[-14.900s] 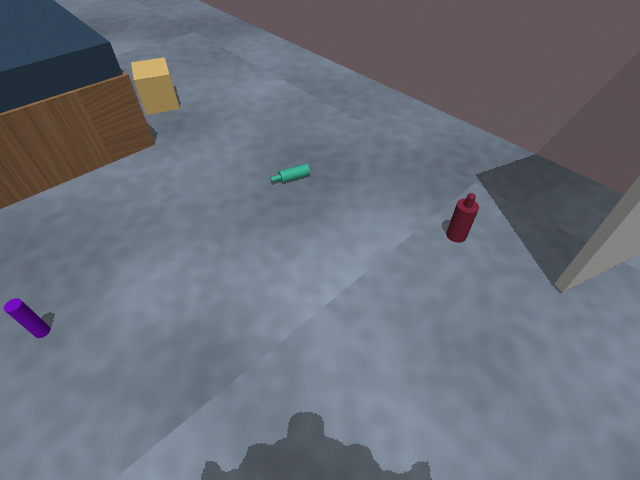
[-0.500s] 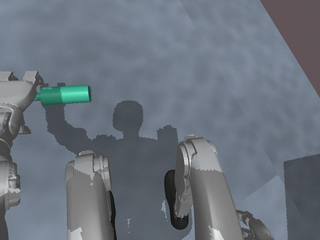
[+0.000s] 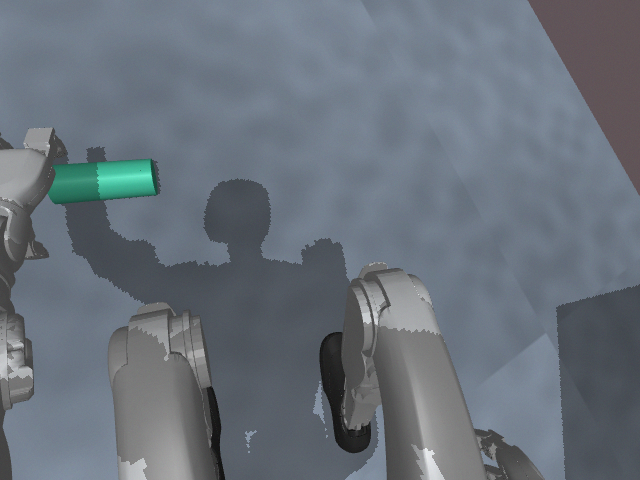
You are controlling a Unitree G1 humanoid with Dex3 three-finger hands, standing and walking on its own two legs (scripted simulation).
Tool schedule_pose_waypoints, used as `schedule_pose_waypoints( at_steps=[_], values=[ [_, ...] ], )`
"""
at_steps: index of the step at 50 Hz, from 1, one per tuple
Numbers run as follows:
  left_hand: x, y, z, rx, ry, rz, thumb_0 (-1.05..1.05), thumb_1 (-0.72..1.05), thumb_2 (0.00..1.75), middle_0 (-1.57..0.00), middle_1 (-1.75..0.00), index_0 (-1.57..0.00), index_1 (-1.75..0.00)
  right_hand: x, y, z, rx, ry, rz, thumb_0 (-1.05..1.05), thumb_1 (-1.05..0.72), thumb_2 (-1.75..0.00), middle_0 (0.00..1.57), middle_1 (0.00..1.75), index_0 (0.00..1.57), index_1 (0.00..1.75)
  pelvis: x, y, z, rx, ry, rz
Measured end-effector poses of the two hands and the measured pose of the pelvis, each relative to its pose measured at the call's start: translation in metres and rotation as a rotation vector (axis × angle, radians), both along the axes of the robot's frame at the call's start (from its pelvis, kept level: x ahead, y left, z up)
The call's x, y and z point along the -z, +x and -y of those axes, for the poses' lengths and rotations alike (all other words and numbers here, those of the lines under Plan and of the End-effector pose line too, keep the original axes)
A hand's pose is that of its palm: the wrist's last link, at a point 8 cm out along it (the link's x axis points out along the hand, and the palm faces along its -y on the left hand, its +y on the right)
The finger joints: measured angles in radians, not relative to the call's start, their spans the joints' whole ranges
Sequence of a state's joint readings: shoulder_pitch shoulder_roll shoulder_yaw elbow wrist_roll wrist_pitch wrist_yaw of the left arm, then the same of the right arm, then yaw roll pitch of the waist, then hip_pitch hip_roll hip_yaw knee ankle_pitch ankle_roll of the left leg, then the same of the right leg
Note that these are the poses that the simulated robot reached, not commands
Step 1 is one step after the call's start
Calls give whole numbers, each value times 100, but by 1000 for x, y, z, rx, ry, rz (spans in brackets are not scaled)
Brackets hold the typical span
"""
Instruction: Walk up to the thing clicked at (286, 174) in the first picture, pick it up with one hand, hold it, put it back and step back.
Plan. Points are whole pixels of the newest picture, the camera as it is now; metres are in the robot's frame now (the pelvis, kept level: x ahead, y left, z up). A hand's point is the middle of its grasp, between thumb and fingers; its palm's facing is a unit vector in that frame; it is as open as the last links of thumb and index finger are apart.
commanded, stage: rise first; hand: left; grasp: from above
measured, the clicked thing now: (87, 182) +0.53 +0.27 -0.31
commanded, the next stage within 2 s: approach in 1.64 s
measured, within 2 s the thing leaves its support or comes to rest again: neither
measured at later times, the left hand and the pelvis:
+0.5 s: hand (41, 199) +0.47 +0.29 -0.19, palm faces -0.46 -0.04 -0.89, open 14.1 cm; pelvis +0.00 +0.00 -0.01, yaw -1 degrees
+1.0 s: hand (51, 188) +0.48 +0.28 -0.19, palm faces -0.47 -0.04 -0.88, open 14.0 cm; pelvis -0.01 +0.00 -0.02, yaw -2 degrees
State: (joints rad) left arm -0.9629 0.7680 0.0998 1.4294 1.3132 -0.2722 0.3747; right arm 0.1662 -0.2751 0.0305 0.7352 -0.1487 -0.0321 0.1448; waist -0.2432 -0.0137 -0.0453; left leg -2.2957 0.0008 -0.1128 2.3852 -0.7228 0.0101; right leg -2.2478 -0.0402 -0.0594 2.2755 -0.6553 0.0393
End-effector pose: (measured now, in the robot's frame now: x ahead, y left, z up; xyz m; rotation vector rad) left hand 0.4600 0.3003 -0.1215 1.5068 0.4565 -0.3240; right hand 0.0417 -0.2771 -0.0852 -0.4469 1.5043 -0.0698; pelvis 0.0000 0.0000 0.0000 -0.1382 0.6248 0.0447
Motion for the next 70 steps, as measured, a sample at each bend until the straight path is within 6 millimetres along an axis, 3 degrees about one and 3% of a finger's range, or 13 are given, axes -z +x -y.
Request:
schedule_pose_waypoints(
  at_steps=[21,58,70],
  values=[
    [7,11,9,6,-4,16,0,-53,101,-9,-101,-8,-101,7,-9,-2,-16,5,3,0,-91,-90,20,30,21,30,11,-4,0,7,-8,22],
    [15,35,22,22,1,9,0,-51,100,-10,-101,-9,-101,0,-38,-11,5,1,-21,0,-90,-90,21,30,21,30,17,-7,-1,17,-25,32],
    [15,35,19,12,3,14,0,-52,101,-9,-100,-9,-100,-2,-37,-15,11,6,-20,0,-90,-90,21,30,21,30,15,-6,-2,16,-29,25]
  ],
)
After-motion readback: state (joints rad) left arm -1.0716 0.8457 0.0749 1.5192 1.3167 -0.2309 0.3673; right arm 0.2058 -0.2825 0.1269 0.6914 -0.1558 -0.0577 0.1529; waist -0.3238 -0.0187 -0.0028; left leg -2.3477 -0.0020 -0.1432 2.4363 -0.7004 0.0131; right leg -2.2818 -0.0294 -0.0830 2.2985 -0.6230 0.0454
